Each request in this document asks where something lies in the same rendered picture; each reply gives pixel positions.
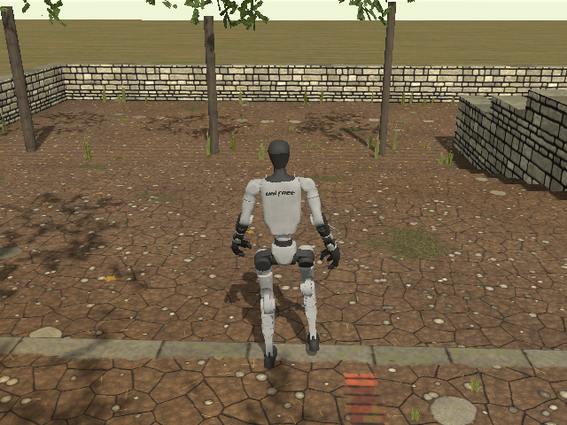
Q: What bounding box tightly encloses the humanoid robot head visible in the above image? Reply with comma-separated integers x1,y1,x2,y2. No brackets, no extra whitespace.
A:
265,140,295,182

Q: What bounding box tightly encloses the robot right hand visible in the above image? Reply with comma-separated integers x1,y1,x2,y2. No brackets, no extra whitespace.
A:
320,246,340,269

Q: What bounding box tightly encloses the right robot forearm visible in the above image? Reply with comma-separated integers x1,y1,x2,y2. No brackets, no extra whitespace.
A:
316,212,337,251

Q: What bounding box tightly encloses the left robot upper arm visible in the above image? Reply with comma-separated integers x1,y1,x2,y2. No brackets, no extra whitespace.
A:
239,179,262,226

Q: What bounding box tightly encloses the robot left thigh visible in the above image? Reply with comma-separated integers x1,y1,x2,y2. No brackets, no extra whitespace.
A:
254,249,276,313

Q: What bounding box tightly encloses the right robot upper arm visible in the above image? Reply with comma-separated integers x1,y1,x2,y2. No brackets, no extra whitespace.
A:
299,177,325,227

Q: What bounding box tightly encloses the left robot forearm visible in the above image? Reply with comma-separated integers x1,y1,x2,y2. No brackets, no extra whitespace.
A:
232,213,248,243

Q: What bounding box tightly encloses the robot left hand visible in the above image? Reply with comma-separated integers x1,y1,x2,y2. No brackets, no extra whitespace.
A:
231,240,252,257

